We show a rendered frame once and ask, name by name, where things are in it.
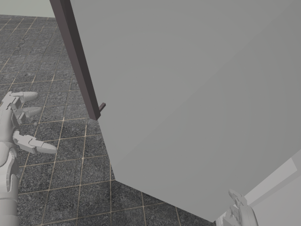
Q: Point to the handle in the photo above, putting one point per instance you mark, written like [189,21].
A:
[68,28]

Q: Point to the left robot hand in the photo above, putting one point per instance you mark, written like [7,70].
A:
[11,117]

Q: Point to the fridge door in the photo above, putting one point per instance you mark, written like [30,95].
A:
[202,96]

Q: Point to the right robot hand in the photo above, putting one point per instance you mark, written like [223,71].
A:
[245,215]

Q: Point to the robot left forearm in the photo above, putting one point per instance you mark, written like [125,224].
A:
[8,184]

